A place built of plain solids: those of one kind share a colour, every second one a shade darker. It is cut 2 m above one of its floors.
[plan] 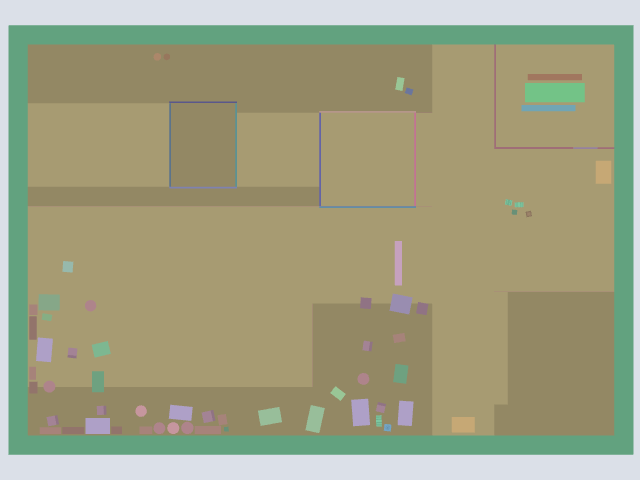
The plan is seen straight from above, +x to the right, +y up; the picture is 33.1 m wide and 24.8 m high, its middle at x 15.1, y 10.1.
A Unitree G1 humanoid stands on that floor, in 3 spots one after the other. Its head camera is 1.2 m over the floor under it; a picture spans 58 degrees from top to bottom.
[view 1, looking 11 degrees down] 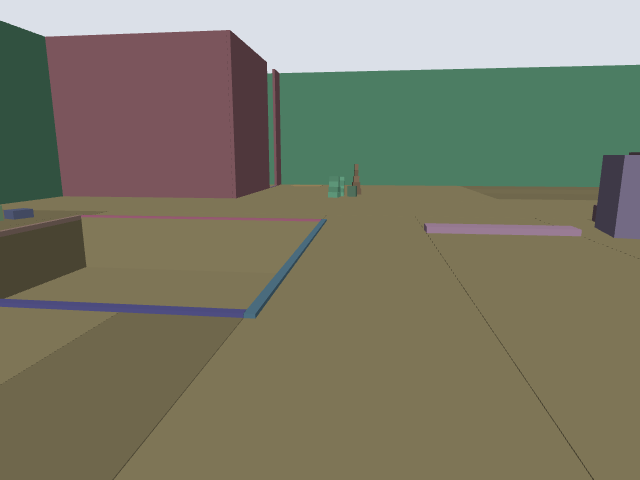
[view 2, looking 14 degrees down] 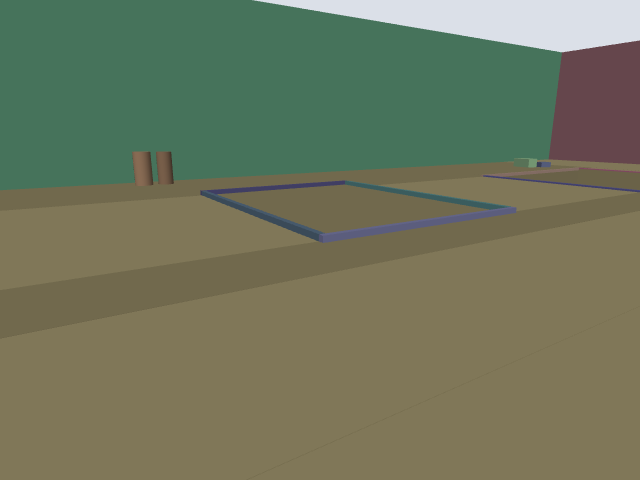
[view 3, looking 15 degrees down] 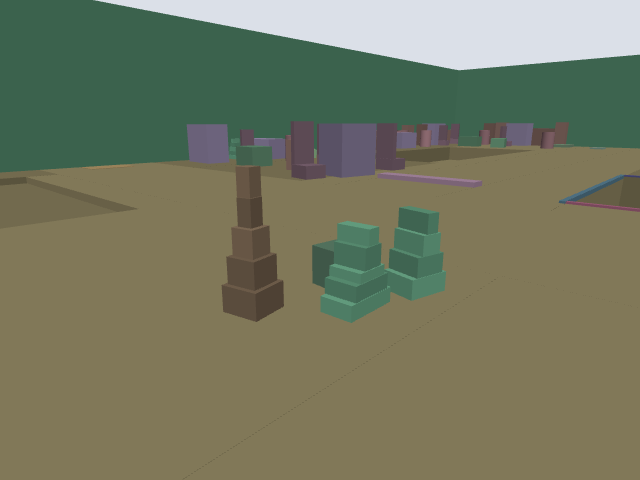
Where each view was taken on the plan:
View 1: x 12.06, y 10.90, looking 7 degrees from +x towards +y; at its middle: floor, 6.29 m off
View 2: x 4.81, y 8.82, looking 58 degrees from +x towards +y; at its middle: low_kerb91S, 4.87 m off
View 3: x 27.55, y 13.60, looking -137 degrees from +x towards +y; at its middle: floor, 4.64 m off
